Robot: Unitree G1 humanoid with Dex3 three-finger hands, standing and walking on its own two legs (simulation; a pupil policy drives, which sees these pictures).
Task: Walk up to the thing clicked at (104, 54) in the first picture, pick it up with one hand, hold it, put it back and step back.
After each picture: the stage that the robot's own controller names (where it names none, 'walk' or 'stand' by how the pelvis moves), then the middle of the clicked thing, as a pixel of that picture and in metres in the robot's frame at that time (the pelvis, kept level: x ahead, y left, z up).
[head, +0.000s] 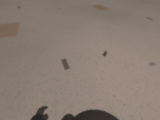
stand; (105, 53) +1.39 -0.39 -0.72
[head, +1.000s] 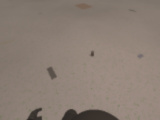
walk; (92, 53) +1.29 +0.01 -0.69
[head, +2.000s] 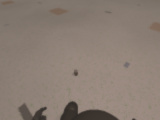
walk; (75, 72) +0.80 +0.25 -0.72
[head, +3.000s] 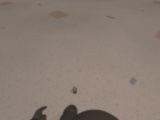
walk; (74, 90) +0.50 +0.19 -0.72
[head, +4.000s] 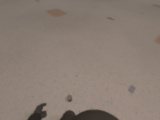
stand; (69, 98) +0.37 +0.20 -0.71
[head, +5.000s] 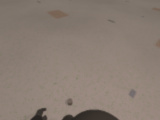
stand; (69, 102) +0.34 +0.17 -0.72
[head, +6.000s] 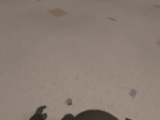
stand; (69, 101) +0.33 +0.18 -0.72
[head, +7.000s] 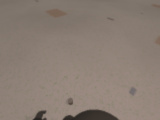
stand; (70, 101) +0.34 +0.17 -0.73
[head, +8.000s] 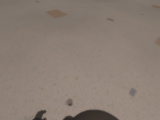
stand; (70, 102) +0.33 +0.18 -0.73
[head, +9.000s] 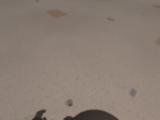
stand; (70, 102) +0.32 +0.18 -0.73
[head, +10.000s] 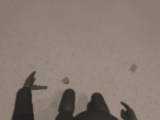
go down; (66, 80) +0.37 +0.20 -0.56
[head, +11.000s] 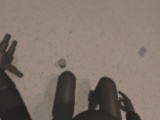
go down; (62, 63) +0.41 +0.23 -0.32
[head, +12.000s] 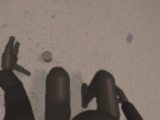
close in; (47, 57) +0.40 +0.26 -0.26
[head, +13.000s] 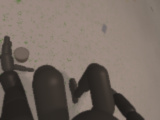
close; (21, 55) +0.39 +0.29 -0.22
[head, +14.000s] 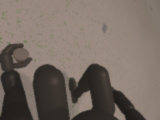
lift; (21, 56) +0.38 +0.29 -0.22
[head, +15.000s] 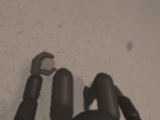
lift; (48, 64) +0.32 +0.27 -0.10
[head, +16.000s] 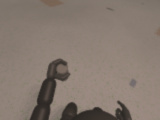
lift; (63, 72) +0.32 +0.17 +0.04
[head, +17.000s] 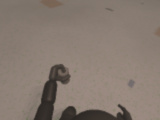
hold; (64, 76) +0.32 +0.17 -0.01
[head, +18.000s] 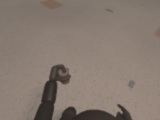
hold; (64, 76) +0.32 +0.17 -0.01
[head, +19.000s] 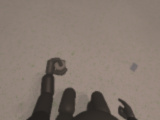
crouch; (61, 68) +0.36 +0.19 -0.06
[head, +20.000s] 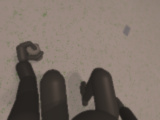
lower; (35, 53) +0.42 +0.28 -0.17
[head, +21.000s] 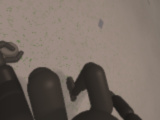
lower; (11, 53) +0.40 +0.30 -0.22
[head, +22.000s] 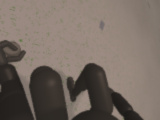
lower; (13, 52) +0.40 +0.31 -0.23
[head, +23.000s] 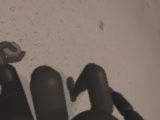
lower; (13, 53) +0.39 +0.31 -0.22
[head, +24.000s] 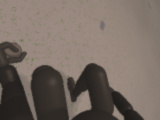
lower; (15, 53) +0.39 +0.31 -0.22
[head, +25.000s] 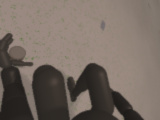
withdraw; (17, 54) +0.38 +0.29 -0.23
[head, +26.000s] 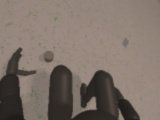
stand; (49, 57) +0.40 +0.27 -0.27
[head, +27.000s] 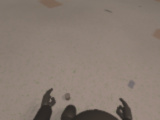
stand; (67, 96) +0.34 +0.18 -0.64
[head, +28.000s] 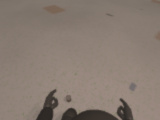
stand; (68, 98) +0.35 +0.19 -0.67
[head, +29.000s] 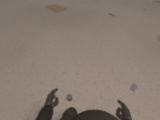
stand; (69, 97) +0.35 +0.19 -0.67
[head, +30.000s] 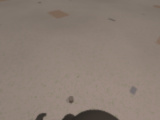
walk; (71, 99) +0.37 +0.18 -0.72
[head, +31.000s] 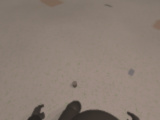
walk; (74, 84) +0.49 +0.18 -0.71
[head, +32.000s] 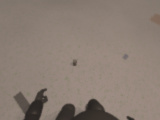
walk; (74, 62) +0.79 +0.17 -0.69
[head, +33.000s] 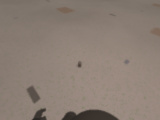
stand; (79, 64) +1.01 +0.17 -0.70
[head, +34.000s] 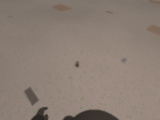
stand; (77, 64) +0.99 +0.18 -0.73
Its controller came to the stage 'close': yes
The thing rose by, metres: 0.71
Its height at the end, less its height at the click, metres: +0.00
